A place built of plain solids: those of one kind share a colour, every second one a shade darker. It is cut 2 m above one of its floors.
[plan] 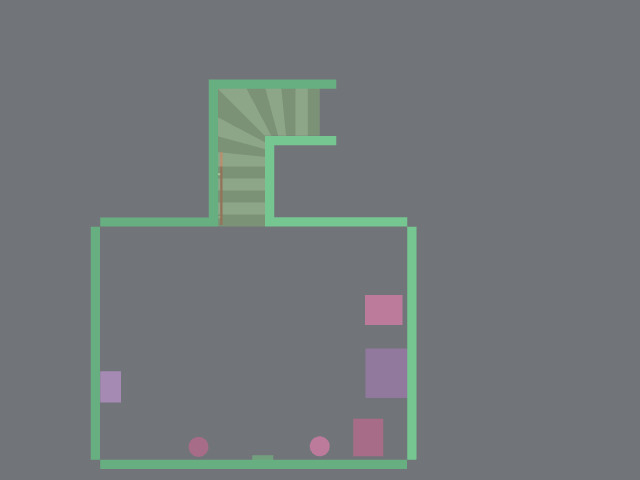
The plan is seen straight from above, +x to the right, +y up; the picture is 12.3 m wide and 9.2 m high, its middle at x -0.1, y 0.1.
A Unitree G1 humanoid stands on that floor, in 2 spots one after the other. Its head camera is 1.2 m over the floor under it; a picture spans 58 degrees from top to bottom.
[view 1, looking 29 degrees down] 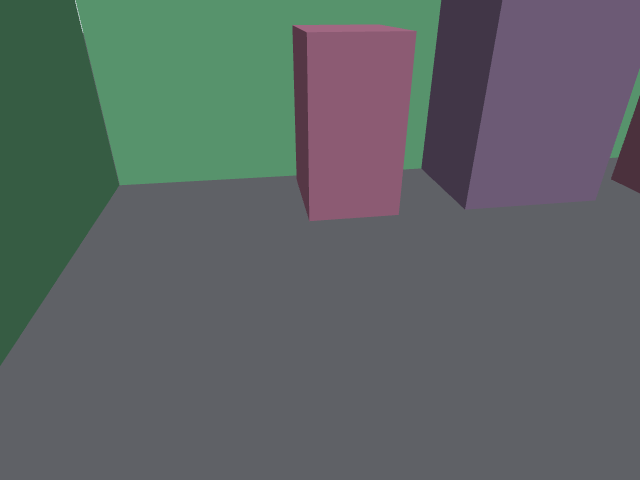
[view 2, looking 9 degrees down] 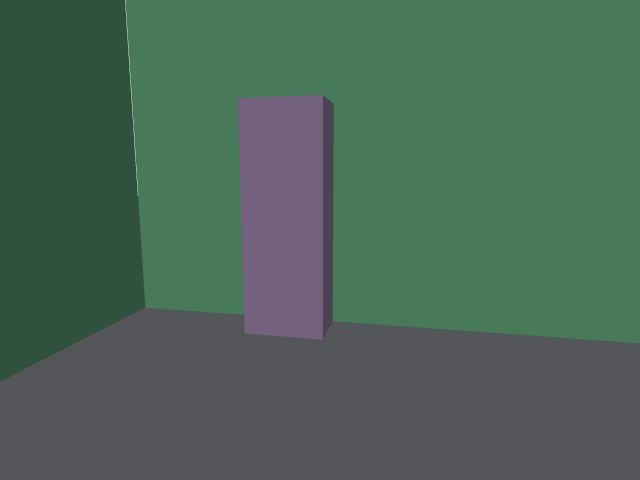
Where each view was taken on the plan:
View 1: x -1.62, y -0.64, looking -9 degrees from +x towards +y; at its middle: ground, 2.48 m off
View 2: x -1.00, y -1.82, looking -168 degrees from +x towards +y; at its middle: machine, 3.02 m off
